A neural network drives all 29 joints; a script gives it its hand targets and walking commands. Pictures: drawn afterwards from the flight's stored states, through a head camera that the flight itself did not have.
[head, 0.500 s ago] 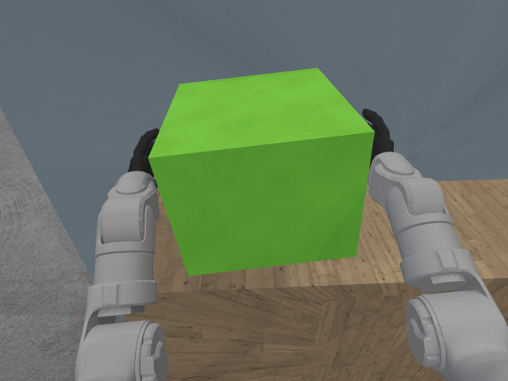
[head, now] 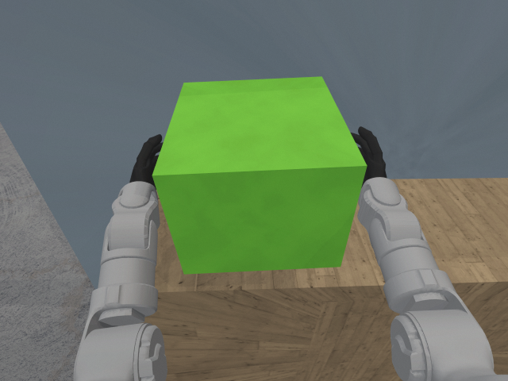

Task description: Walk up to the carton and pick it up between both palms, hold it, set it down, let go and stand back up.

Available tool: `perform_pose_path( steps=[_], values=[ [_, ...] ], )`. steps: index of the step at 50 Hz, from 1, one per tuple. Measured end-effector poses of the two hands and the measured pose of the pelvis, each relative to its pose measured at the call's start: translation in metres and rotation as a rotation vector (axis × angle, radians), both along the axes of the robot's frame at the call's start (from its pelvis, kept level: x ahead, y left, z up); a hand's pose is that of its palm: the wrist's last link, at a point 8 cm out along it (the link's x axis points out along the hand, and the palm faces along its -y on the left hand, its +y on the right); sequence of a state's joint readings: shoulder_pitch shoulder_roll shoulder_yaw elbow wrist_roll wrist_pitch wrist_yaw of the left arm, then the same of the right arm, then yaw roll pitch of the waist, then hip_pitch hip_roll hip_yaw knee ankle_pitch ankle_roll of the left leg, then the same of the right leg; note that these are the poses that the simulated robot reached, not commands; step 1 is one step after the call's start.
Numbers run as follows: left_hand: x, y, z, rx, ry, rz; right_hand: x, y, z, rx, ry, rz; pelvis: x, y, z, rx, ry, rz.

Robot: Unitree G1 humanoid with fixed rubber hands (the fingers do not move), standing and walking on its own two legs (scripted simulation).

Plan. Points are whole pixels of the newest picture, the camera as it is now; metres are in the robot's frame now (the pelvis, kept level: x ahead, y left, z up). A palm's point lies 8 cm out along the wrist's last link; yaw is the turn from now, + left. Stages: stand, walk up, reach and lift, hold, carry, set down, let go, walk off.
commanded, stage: set down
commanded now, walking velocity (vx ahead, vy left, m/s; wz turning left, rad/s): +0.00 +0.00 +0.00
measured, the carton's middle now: (257, 169) +0.44 -0.01 +0.14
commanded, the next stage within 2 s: none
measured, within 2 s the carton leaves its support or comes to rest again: neither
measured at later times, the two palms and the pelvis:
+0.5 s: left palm (160, 180) +0.41 +0.16 +0.15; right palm (372, 183) +0.38 -0.19 +0.15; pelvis +0.01 +0.01 +0.00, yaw -1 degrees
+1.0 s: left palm (171, 179) +0.43 +0.15 +0.13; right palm (373, 188) +0.39 -0.21 +0.14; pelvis +0.02 +0.00 +0.00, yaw -1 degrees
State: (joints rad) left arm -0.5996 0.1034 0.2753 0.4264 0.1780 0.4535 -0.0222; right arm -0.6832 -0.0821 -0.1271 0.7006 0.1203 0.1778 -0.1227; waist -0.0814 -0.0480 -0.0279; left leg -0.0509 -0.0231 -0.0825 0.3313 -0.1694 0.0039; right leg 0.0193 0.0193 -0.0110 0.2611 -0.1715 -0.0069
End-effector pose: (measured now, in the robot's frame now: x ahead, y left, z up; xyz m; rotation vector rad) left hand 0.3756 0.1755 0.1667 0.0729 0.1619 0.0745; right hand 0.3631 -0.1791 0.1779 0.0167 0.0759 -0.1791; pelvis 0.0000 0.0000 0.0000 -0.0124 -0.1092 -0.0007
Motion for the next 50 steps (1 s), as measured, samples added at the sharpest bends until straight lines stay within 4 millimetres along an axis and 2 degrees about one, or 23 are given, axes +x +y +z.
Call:
perform_pose_path(
  steps=[6, 17, 31, 50],
  values=[
    [0.006, -0.007, -0.011, 0.003, 0.007, -0.014, 0.002, -0.006, -0.009, 0.003, 0.001, -0.014, 0.005, 0.002, -0.001, -0.004, 0.025, -0.001],
    [0.023, -0.013, -0.005, 0.011, 0.012, -0.033, 0.011, -0.012, -0.006, -0.002, 0.005, -0.030, 0.009, 0.006, 0.000, -0.002, 0.040, -0.012],
    [0.034, -0.017, -0.026, 0.026, 0.048, -0.053, 0.014, -0.017, -0.034, 0.003, 0.038, -0.053, 0.014, 0.006, 0.001, -0.001, 0.063, -0.012],
    [0.054, -0.028, -0.035, 0.018, 0.072, -0.082, 0.023, -0.026, -0.042, 0.004, 0.058, -0.087, 0.016, 0.005, 0.001, 0.003, 0.109, -0.023]
  ],
)
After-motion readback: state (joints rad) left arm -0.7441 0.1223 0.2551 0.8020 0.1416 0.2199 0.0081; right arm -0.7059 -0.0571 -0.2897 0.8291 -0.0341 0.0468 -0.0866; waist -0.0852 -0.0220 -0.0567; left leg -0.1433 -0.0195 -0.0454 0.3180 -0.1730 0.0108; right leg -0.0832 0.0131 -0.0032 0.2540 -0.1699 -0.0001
